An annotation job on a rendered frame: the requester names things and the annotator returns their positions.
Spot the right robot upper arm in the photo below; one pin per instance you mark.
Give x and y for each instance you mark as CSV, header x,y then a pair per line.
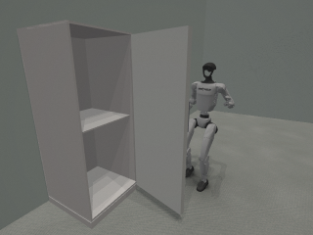
x,y
193,98

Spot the left robot hand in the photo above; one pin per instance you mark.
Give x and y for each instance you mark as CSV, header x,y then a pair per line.
x,y
229,102

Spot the fridge door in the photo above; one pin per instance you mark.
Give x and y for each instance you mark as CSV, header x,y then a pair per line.
x,y
161,74

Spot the robot left shin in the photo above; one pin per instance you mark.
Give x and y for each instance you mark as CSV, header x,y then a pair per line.
x,y
204,166

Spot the left robot upper arm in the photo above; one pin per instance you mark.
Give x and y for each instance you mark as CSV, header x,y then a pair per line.
x,y
222,88

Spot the humanoid robot head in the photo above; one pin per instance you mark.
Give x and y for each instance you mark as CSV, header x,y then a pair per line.
x,y
210,67

